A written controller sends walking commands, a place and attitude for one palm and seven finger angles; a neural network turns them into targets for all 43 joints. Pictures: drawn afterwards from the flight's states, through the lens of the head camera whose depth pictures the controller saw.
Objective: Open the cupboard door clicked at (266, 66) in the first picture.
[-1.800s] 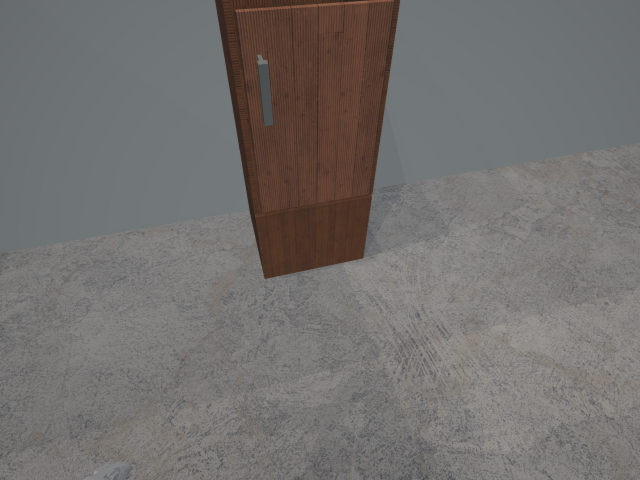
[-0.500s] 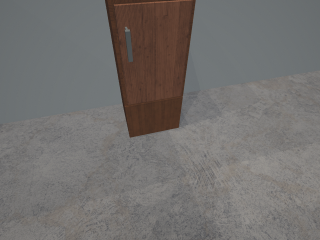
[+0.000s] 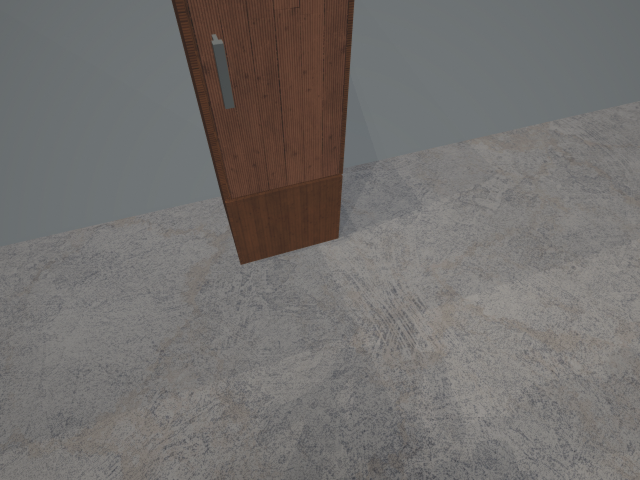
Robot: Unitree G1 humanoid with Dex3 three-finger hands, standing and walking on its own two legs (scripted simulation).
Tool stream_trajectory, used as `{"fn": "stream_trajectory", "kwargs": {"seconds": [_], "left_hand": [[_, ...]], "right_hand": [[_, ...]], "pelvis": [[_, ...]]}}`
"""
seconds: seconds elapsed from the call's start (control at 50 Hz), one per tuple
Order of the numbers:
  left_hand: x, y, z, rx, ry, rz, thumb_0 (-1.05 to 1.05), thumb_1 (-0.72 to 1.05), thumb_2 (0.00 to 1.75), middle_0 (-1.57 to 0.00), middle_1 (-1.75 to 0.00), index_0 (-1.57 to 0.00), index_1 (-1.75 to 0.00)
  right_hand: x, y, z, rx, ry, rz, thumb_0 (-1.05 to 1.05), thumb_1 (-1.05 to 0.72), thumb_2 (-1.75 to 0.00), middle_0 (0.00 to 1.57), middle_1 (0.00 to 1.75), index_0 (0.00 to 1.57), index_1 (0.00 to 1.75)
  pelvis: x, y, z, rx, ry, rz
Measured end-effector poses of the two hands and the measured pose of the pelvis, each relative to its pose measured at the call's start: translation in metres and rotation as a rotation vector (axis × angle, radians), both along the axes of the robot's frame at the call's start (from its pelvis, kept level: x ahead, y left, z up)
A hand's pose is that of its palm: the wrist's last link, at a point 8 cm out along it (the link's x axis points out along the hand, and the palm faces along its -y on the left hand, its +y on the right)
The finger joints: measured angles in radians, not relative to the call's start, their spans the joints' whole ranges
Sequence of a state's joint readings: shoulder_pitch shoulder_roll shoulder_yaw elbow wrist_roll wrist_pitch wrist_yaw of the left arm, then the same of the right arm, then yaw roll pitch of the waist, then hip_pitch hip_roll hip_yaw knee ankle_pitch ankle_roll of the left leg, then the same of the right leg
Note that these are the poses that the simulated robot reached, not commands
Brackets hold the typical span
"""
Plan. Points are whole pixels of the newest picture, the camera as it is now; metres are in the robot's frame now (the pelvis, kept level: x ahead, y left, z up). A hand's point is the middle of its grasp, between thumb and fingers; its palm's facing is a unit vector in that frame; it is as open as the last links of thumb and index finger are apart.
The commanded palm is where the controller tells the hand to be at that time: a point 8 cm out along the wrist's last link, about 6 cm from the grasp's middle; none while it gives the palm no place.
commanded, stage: walk to a spot facing it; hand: left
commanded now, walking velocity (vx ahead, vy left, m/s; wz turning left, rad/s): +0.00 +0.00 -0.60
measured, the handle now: (222, 72) +0.95 +0.31 +0.03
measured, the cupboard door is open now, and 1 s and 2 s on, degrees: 0 0 0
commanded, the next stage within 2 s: turn to face it in 1.40 s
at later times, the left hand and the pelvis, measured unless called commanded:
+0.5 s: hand out of the picture +0.05 +0.17 -0.15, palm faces -0.15 -0.96 -0.24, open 7.4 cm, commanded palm none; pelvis -0.02 -0.02 +0.01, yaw -14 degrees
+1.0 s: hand (251, 413) +0.24 +0.13 -0.17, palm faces -0.53 -0.84 -0.16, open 7.4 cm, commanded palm none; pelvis +0.07 +0.00 +0.00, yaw -34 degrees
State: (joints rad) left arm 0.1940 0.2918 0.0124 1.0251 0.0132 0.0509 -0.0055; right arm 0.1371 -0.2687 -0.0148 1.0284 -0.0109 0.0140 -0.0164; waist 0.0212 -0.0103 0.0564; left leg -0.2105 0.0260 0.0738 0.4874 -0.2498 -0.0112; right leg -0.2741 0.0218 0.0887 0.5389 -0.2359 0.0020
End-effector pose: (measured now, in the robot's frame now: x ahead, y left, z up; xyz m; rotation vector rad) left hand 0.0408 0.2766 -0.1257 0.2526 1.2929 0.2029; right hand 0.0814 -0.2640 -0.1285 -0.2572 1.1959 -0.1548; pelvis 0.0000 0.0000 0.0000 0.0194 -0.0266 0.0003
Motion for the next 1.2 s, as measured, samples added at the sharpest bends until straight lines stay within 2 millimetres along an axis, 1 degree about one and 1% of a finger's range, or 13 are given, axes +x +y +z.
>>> {"fn": "stream_trajectory", "kwargs": {"seconds": [0.08, 0.18, 0.3, 0.42, 0.56, 0.68, 0.76, 0.84, 0.92, 1.0, 1.06, 1.12, 1.2], "left_hand": [[0.001, -0.020, -0.008, -0.019, 0.015, -0.030, 0.01, 0.90, 0.90, -0.20, -0.30, -0.20, -0.30], [0.000, -0.048, -0.011, -0.018, 0.000, -0.064, 0.01, 0.90, 0.90, -0.20, -0.30, -0.20, -0.30], [-0.006, -0.068, 0.002, -0.037, 0.011, -0.081, 0.01, 0.90, 0.90, -0.21, -0.30, -0.20, -0.30], [0.002, -0.068, 0.007, -0.053, 0.005, -0.134, 0.01, 0.90, 0.90, -0.21, -0.30, -0.20, -0.30], [0.022, -0.049, 0.005, -0.069, -0.022, -0.192, 0.01, 0.90, 0.90, -0.21, -0.30, -0.20, -0.30], [0.055, -0.020, -0.012, -0.091, -0.014, -0.257, 0.01, 0.90, 0.90, -0.21, -0.30, -0.20, -0.30], [0.097, -0.016, -0.006, -0.109, -0.032, -0.340, 0.01, 0.90, 0.90, -0.20, -0.30, -0.20, -0.30], [0.145, -0.026, -0.003, -0.122, -0.073, -0.417, 0.01, 0.90, 0.90, -0.20, -0.30, -0.20, -0.30], [0.185, -0.053, -0.008, -0.132, -0.066, -0.495, 0.01, 0.91, 0.90, -0.20, -0.30, -0.19, -0.30], [0.222, -0.099, -0.015, -0.159, -0.038, -0.587, 0.01, 0.91, 0.90, -0.20, -0.30, -0.19, -0.30], [0.252, -0.148, -0.020, -0.189, -0.026, -0.672, 0.01, 0.91, 0.90, -0.20, -0.30, -0.19, -0.30], [0.285, -0.208, -0.026, -0.221, -0.039, -0.765, 0.01, 0.91, 0.90, -0.20, -0.30, -0.19, -0.30], [0.327, -0.283, -0.037, -0.253, -0.121, -0.852, 0.01, 0.91, 0.90, -0.20, -0.30, -0.20, -0.30]], "right_hand": [[-0.021, 0.000, -0.015, 0.042, 0.012, -0.056, 0.00, -0.91, -0.90, 0.21, 0.30, 0.21, 0.30], [-0.040, -0.013, -0.036, 0.079, 0.029, -0.124, 0.00, -0.91, -0.90, 0.21, 0.30, 0.21, 0.30], [-0.053, -0.024, -0.018, 0.080, 0.025, -0.174, 0.00, -0.91, -0.90, 0.20, 0.30, 0.21, 0.30], [-0.063, -0.032, -0.003, 0.046, -0.021, -0.226, 0.00, -0.91, -0.90, 0.20, 0.30, 0.20, 0.30], [-0.068, -0.024, 0.013, 0.004, -0.071, -0.274, 0.00, -0.91, -0.90, 0.20, 0.29, 0.20, 0.30], [-0.077, 0.003, 0.023, -0.046, -0.138, -0.349, 0.00, -0.91, -0.90, 0.20, 0.30, 0.20, 0.30], [-0.109, 0.027, 0.031, -0.049, -0.092, -0.433, 0.00, -0.91, -0.90, 0.20, 0.30, 0.21, 0.30], [-0.142, 0.050, 0.030, -0.037, -0.002, -0.522, 0.00, -0.91, -0.90, 0.21, 0.30, 0.21, 0.30], [-0.170, 0.075, 0.023, -0.003, 0.088, -0.627, 0.00, -0.91, -0.90, 0.20, 0.30, 0.21, 0.30], [-0.191, 0.104, 0.015, 0.062, 0.194, -0.730, 0.00, -0.91, -0.90, 0.20, 0.30, 0.20, 0.30], [-0.203, 0.123, 0.011, 0.121, 0.281, -0.807, 0.00, -0.91, -0.90, 0.20, 0.30, 0.20, 0.30], [-0.210, 0.137, 0.008, 0.184, 0.369, -0.884, 0.00, -0.91, -0.90, 0.20, 0.30, 0.21, 0.30], [-0.210, 0.131, -0.004, 0.259, 0.458, -0.971, 0.00, -0.91, -0.90, 0.21, 0.30, 0.21, 0.30]], "pelvis": [[-0.005, -0.009, -0.008, 0.023, -0.007, -0.054], [-0.010, -0.025, -0.018, 0.012, -0.009, -0.096], [-0.018, -0.032, -0.002, 0.022, 0.012, -0.149], [-0.022, -0.027, 0.006, 0.019, 0.037, -0.214], [-0.015, -0.008, 0.008, 0.005, 0.058, -0.287], [-0.002, 0.019, 0.000, -0.023, 0.058, -0.358], [0.012, 0.025, 0.009, -0.048, 0.040, -0.414], [0.029, 0.024, 0.012, -0.058, 0.032, -0.476], [0.048, 0.015, 0.009, -0.053, 0.029, -0.541], [0.067, 0.000, 0.004, -0.046, 0.033, -0.600], [0.082, -0.017, -0.001, -0.041, 0.038, -0.639], [0.098, -0.038, -0.008, -0.038, 0.047, -0.680], [0.121, -0.081, -0.027, -0.019, 0.042, -0.726]]}}
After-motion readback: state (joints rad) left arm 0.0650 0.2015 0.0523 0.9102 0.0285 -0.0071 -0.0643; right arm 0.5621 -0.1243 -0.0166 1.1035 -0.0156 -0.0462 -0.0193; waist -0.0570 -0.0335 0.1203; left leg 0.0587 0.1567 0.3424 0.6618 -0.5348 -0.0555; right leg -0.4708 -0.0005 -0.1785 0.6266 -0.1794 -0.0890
